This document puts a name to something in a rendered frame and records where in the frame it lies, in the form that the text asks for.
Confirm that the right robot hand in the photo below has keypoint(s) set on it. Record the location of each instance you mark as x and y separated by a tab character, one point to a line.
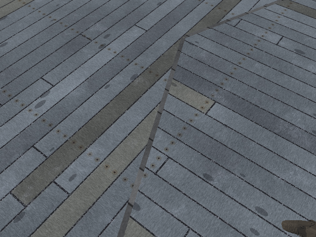
302	228

